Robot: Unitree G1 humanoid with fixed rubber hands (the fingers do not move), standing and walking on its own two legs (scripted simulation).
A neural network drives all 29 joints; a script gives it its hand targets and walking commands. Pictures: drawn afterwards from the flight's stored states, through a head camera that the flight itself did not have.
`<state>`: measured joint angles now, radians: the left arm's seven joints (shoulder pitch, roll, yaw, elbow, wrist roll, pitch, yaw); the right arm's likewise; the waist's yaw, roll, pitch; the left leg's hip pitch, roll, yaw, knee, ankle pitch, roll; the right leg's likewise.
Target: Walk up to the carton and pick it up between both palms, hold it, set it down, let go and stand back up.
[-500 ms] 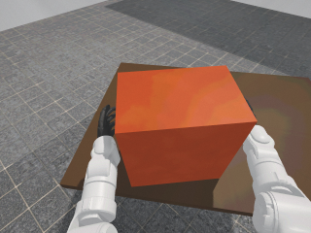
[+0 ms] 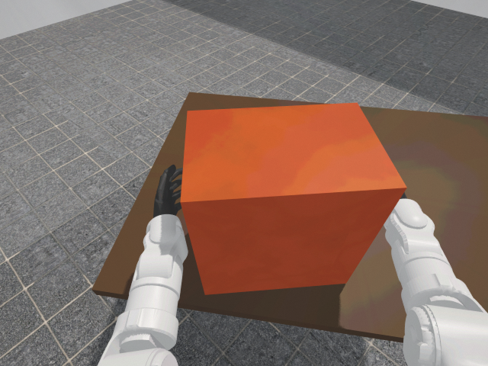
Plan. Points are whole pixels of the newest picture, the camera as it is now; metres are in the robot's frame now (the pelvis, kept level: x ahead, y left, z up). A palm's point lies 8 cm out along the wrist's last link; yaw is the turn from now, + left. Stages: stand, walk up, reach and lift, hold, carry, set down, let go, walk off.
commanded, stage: set down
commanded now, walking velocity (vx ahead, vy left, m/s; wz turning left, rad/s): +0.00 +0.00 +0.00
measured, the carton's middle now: (275, 206) +0.40 +0.00 +0.04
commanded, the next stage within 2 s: none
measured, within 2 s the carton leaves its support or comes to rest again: neither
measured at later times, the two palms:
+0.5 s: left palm (138, 229) +0.33 +0.23 +0.04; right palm (386, 197) +0.42 -0.19 +0.07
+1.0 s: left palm (132, 250) +0.29 +0.23 +0.04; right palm (418, 242) +0.36 -0.24 +0.03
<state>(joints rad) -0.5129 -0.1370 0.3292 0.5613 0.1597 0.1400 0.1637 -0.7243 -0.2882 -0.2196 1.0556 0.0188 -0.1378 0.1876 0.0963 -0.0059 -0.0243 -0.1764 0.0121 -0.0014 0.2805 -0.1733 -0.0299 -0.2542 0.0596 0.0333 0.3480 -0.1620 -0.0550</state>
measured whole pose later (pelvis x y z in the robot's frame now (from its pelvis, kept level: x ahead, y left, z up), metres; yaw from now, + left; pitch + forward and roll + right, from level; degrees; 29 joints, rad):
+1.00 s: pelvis -0.02 +0.00 +0.00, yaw -1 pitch +9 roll +0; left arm -0.33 0.05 0.10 0.49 -0.02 0.10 0.22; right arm -0.53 -0.52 0.10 1.11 0.39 -0.21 0.23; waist 0.15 0.00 -0.11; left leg -0.35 0.04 0.00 0.40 -0.19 -0.04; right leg -0.38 0.08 0.03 0.35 -0.11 -0.06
